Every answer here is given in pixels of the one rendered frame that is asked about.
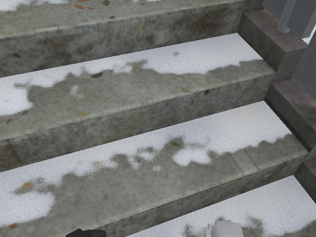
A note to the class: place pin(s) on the right robot thigh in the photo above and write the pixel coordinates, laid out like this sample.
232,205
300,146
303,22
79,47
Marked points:
223,228

